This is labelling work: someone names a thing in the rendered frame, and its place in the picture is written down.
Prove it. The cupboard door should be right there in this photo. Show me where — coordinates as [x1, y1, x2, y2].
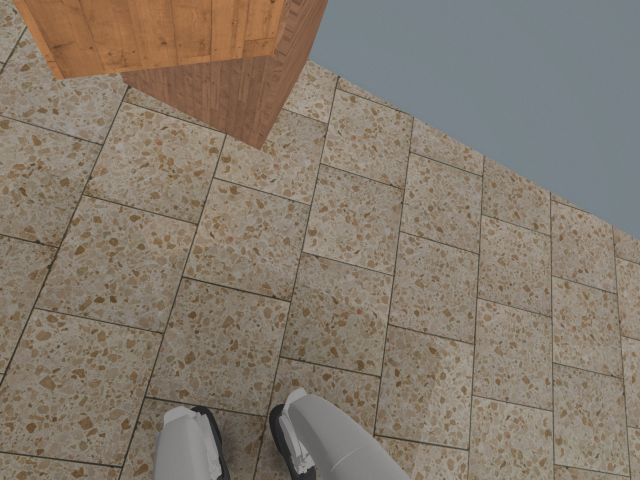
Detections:
[13, 0, 286, 80]

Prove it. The robot right thigh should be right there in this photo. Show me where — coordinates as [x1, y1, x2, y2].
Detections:
[279, 394, 411, 480]

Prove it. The right robot shin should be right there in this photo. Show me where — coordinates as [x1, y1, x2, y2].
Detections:
[283, 388, 315, 474]

